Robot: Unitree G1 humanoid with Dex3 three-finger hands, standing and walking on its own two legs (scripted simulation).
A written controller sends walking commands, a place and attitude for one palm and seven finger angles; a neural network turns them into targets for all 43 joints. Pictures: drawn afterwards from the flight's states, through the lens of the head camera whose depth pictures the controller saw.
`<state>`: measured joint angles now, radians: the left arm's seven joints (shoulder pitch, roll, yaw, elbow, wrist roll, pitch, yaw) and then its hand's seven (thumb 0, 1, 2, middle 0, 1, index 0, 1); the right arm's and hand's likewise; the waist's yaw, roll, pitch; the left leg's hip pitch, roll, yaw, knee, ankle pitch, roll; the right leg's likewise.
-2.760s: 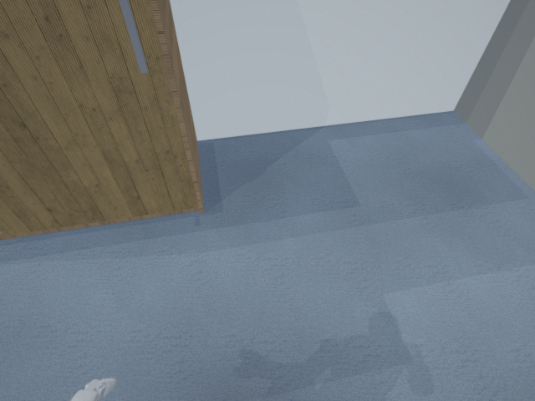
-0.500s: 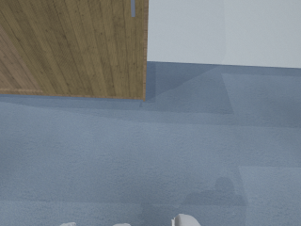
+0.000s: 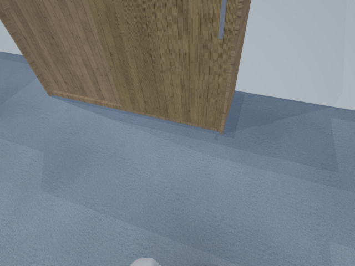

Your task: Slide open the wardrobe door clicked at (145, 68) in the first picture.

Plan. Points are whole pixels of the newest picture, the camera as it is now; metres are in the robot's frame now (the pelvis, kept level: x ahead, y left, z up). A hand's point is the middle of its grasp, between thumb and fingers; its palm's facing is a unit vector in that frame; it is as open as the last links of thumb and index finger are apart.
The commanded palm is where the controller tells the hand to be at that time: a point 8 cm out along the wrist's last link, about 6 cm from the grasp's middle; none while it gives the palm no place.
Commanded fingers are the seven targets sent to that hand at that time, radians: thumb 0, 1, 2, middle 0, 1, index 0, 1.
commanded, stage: walk to a spot facing it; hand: right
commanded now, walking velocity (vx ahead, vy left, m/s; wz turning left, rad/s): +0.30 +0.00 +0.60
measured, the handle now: (224, 10) +1.14 -0.18 +0.11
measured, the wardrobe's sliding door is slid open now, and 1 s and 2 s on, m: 0.00 0.00 0.00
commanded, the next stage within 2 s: turn to face it in 1.08 s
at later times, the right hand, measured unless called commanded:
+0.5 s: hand (231, 254) +0.20 -0.12 -0.18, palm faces -0.26 +0.95 -0.16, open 7.3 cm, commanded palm none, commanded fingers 0.00 -0.90 -0.90 0.20 0.30 0.20 0.30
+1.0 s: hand (205, 170) +0.46 -0.07 -0.18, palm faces -0.45 +0.89 -0.12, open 7.4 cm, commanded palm none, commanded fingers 0.00 -0.90 -0.90 0.20 0.30 0.20 0.30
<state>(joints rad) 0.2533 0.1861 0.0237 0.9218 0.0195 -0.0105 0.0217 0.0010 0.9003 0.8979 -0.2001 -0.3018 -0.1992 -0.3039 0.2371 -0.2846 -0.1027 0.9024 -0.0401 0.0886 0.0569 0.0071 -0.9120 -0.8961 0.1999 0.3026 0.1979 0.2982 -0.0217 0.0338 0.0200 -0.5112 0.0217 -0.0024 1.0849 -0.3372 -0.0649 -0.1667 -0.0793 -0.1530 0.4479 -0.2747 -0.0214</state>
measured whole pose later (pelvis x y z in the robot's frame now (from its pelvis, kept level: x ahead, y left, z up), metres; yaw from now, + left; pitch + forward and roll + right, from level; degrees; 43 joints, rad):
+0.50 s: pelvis +0.11 +0.05 -0.01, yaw +15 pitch +0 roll +2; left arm 0.25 0.22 0.06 0.96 0.02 -0.01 -0.03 0.00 0.91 0.90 -0.19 -0.30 -0.19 -0.30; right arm 0.27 -0.19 -0.04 1.00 -0.03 -0.02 0.02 0.00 -0.91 -0.90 0.21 0.30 0.20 0.30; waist 0.02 0.00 0.03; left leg -0.11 0.00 0.00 0.42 -0.31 -0.02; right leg -0.52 -0.15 -0.10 0.82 -0.27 0.07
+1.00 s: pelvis +0.32 +0.06 +0.00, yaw +28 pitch -1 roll +1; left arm 0.44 0.11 0.03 1.09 0.02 -0.07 0.02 0.00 0.91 0.90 -0.20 -0.30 -0.20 -0.30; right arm 0.19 -0.18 -0.09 1.00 -0.04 0.05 0.05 0.01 -0.91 -0.90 0.20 0.30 0.20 0.30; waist 0.02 0.04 0.06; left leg -0.64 0.11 0.08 0.99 -0.12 -0.03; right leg 0.01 -0.06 -0.36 0.34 -0.33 -0.02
